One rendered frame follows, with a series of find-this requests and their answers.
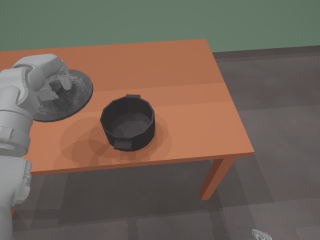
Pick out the table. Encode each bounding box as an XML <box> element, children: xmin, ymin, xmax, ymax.
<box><xmin>0</xmin><ymin>38</ymin><xmax>255</xmax><ymax>217</ymax></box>

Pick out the pot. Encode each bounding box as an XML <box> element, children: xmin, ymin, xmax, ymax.
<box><xmin>100</xmin><ymin>94</ymin><xmax>155</xmax><ymax>152</ymax></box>

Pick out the lid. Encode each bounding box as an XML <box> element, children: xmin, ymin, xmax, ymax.
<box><xmin>33</xmin><ymin>69</ymin><xmax>94</xmax><ymax>123</ymax></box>

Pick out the right robot hand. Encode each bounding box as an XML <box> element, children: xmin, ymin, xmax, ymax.
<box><xmin>251</xmin><ymin>229</ymin><xmax>272</xmax><ymax>240</ymax></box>

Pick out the robot left upper arm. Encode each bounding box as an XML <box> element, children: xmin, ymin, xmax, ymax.
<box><xmin>0</xmin><ymin>155</ymin><xmax>32</xmax><ymax>240</ymax></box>

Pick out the left robot hand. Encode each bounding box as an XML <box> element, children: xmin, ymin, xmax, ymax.
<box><xmin>14</xmin><ymin>53</ymin><xmax>72</xmax><ymax>101</ymax></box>

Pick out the robot left forearm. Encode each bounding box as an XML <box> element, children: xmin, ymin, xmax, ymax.
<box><xmin>0</xmin><ymin>62</ymin><xmax>46</xmax><ymax>157</ymax></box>

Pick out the knob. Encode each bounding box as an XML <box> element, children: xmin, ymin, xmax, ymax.
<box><xmin>49</xmin><ymin>81</ymin><xmax>64</xmax><ymax>95</ymax></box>

